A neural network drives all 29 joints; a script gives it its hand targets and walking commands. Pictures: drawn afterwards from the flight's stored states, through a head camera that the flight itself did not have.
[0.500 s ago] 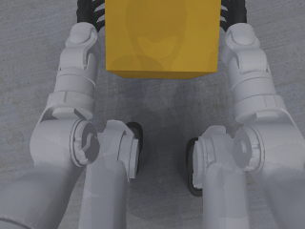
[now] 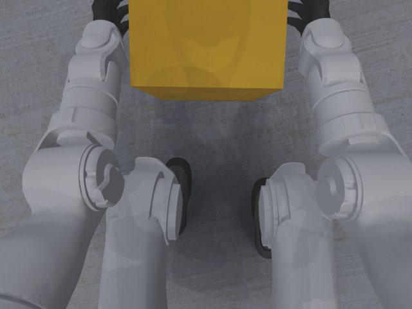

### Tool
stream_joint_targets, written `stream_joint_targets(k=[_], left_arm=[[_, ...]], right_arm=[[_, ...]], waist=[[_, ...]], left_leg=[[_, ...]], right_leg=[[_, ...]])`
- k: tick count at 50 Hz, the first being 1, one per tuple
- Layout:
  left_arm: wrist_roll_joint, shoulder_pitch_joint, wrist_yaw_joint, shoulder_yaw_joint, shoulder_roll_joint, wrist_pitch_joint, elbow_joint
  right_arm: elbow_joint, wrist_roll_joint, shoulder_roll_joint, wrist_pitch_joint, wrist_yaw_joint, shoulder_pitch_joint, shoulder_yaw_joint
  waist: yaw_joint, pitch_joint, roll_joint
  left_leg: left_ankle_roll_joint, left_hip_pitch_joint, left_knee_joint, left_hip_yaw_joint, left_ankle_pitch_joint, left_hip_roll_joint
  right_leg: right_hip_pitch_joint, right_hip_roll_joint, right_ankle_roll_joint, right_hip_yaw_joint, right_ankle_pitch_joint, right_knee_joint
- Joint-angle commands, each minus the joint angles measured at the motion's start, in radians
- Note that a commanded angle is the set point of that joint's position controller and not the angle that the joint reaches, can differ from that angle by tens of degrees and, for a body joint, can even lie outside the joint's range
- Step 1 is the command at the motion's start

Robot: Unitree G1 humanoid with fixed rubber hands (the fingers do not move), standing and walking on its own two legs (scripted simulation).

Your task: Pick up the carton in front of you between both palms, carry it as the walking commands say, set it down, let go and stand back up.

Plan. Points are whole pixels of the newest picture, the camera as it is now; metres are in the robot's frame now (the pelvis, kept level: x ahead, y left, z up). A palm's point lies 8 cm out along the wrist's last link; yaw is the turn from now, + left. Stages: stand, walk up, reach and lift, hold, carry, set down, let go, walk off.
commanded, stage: set down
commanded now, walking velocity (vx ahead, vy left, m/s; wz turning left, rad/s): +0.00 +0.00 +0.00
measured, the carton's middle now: (208, 39) +0.52 +0.05 -0.23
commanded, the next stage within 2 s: let go in 1.70 s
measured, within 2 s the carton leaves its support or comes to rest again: rests again in 0.26 s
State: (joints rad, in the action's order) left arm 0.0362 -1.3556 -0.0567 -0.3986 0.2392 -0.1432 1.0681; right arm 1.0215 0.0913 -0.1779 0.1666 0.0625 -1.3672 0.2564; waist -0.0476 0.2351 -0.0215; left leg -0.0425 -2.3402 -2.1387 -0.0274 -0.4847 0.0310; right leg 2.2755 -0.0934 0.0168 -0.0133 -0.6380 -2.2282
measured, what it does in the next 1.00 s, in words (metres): rises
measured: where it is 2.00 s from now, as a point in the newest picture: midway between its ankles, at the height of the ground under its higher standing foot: (220, 220)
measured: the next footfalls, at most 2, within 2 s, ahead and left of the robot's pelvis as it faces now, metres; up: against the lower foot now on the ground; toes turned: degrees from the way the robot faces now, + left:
none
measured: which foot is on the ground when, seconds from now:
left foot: down 0.00-1.00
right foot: down 0.00-1.00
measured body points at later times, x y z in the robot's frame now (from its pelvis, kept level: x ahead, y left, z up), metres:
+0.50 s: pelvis +0.00 +0.00 +0.00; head +0.36 -0.01 +0.26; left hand +0.52 +0.21 -0.18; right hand +0.54 -0.14 -0.20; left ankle +0.13 +0.13 -0.33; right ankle +0.09 -0.11 -0.33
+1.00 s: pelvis +0.01 +0.00 +0.06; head +0.34 +0.01 +0.36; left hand +0.52 +0.22 -0.07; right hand +0.56 -0.16 -0.07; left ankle +0.13 +0.13 -0.33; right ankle +0.09 -0.11 -0.33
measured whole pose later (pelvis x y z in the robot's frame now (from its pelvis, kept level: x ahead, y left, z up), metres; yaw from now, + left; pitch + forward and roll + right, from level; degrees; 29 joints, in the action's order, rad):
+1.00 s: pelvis +0.01 +0.00 +0.06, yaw +0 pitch +42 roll +0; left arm -0.13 -1.15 -0.11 -0.25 0.26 -0.09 0.89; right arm 0.95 -0.11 -0.33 0.12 0.09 -1.24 0.13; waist -0.05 0.09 0.01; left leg -0.03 -2.21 -1.96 -0.03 -0.49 0.04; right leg 2.14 -0.08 0.02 -0.02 -0.63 -2.03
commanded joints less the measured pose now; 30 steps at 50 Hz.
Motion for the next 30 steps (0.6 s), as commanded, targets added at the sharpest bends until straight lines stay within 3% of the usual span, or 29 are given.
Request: stream_joint_targets(k=[1, 11, 16, 18, 20, 21, 23, 30], left_arm=[[-0.048, -0.402, 0.237, 0.243, -0.857, 0.000, -0.037], [-0.027, -0.381, 0.228, 0.199, -0.748, 0.004, 0.006], [-0.038, -0.387, 0.200, 0.188, -0.657, 0.030, -0.004], [-0.037, -0.341, 0.165, 0.148, -0.512, 0.050, 0.021], [-0.041, -0.217, 0.082, 0.064, -0.165, 0.088, 0.048], [-0.061, -0.166, 0.027, 0.053, 0.022, 0.114, 0.043], [-0.122, -0.158, -0.031, 0.081, 0.148, 0.146, 0.060], [-0.256, -0.202, -0.044, 0.191, 0.204, 0.188, 0.013]], right_arm=[[-0.055, -0.024, 0.720, -0.035, -0.204, -0.444, -0.238], [0.013, 0.045, 0.620, -0.021, -0.211, -0.359, -0.164], [0.036, 0.062, 0.535, -0.036, -0.192, -0.319, -0.138], [0.043, 0.063, 0.388, -0.053, -0.159, -0.291, -0.102], [0.046, 0.054, 0.026, -0.082, -0.074, -0.213, -0.033], [0.031, 0.027, -0.161, -0.105, -0.022, -0.179, -0.024], [0.019, -0.061, -0.275, -0.130, 0.031, -0.231, -0.078], [-0.069, -0.306, -0.244, -0.156, 0.011, -0.310, -0.267]], waist=[[0.028, -0.832, 0.084], [0.063, -0.718, 0.064], [0.075, -0.725, 0.058], [0.075, -0.741, 0.056], [0.078, -0.771, 0.068], [0.074, -0.805, 0.066], [0.045, -0.872, 0.080], [-0.051, -1.000, 0.123]], left_leg=[[0.025, 0.491, 0.084, 0.078, 0.212, 0.086], [0.020, 0.459, 0.087, 0.058, 0.158, 0.085], [0.005, 0.494, 0.074, 0.065, 0.171, 0.078], [-0.006, 0.527, 0.069, 0.070, 0.181, 0.068], [-0.016, 0.568, 0.071, 0.072, 0.187, 0.046], [-0.022, 0.597, 0.075, 0.072, 0.190, 0.036], [-0.018, 0.624, 0.073, 0.063, 0.228, 0.020], [0.016, 0.628, 0.065, 0.059, 0.339, -0.020]], right_leg=[[-0.309, -0.040, -0.026, 0.029, 0.225, 0.243], [-0.278, -0.024, -0.035, 0.020, 0.187, 0.239], [-0.312, -0.016, -0.026, 0.021, 0.209, 0.229], [-0.336, -0.005, -0.014, 0.026, 0.215, 0.226], [-0.374, 0.015, 0.006, 0.029, 0.216, 0.228], [-0.400, 0.024, 0.012, 0.025, 0.219, 0.229], [-0.422, 0.042, 0.018, 0.015, 0.234, 0.227], [-0.449, 0.060, 0.030, -0.008, 0.320, 0.199]])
